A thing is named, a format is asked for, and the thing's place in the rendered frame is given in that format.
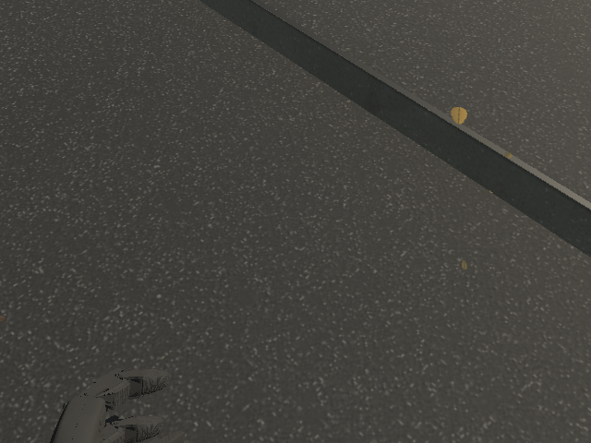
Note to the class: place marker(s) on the robot left hand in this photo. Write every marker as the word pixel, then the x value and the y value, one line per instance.
pixel 83 419

